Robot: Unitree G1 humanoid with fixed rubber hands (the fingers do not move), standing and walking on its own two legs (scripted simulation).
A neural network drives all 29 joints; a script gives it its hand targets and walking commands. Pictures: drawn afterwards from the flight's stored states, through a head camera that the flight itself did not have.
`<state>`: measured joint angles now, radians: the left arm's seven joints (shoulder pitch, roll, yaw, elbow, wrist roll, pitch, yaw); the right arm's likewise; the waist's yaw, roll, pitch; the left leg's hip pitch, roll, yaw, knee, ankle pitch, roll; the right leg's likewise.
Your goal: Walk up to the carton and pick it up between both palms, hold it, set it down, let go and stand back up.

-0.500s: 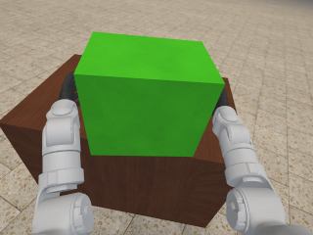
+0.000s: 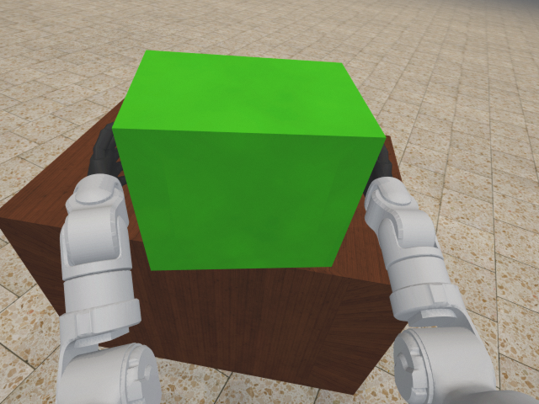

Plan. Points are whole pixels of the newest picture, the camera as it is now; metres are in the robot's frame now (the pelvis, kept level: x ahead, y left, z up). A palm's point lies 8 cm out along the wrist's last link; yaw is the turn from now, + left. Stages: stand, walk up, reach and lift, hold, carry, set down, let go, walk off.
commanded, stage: hold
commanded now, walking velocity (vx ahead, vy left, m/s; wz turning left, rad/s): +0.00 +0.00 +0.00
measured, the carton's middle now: (246, 166) +0.40 +0.00 +0.17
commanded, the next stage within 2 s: none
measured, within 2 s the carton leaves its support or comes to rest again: neither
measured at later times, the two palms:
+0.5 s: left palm (100, 178) +0.34 +0.19 +0.20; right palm (377, 178) +0.34 -0.18 +0.20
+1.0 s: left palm (98, 175) +0.35 +0.20 +0.20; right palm (370, 178) +0.35 -0.17 +0.19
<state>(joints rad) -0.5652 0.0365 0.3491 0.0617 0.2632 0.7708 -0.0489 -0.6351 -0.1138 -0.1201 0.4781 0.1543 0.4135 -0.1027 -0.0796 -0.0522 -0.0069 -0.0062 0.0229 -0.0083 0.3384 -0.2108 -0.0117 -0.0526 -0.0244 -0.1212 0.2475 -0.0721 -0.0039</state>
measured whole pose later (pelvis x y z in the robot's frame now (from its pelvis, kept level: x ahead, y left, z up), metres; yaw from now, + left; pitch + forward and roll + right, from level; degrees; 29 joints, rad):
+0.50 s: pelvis -0.01 +0.00 +0.00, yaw +0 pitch -8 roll -1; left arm -0.62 0.05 0.39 0.14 0.28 0.77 -0.07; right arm -0.68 -0.10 -0.14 0.54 0.12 0.43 -0.10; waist -0.08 -0.06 -0.01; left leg 0.01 0.02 -0.01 0.34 -0.20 -0.01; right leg -0.04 -0.03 -0.12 0.26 -0.07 0.00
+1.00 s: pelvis -0.01 +0.00 +0.00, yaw +1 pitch -8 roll -1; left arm -0.64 0.06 0.39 0.17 0.28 0.75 -0.07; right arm -0.69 -0.09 -0.14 0.55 0.12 0.40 -0.11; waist -0.08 -0.05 0.00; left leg -0.01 0.01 -0.02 0.35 -0.20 -0.01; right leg -0.05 -0.03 -0.13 0.26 -0.07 0.00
